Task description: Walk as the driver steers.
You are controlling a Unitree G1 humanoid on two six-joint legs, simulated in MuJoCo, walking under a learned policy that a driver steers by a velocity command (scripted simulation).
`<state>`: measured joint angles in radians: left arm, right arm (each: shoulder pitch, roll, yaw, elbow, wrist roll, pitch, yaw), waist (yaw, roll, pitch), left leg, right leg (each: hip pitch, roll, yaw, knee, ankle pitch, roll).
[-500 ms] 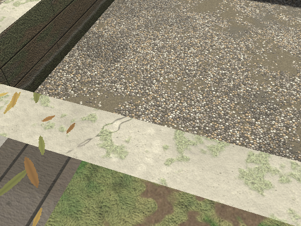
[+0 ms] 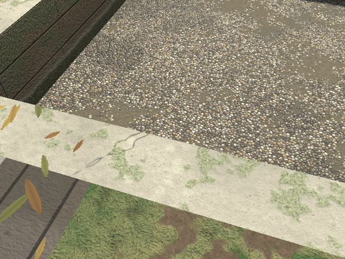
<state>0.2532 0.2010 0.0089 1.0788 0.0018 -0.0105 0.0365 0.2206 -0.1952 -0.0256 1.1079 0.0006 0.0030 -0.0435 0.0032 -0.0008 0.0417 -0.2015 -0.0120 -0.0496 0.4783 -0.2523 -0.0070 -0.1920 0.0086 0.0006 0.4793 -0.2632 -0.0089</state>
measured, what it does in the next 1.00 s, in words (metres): walks ahead: right foot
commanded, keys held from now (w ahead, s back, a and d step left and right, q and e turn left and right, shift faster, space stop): no key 0.28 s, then w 0.52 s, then no key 0.20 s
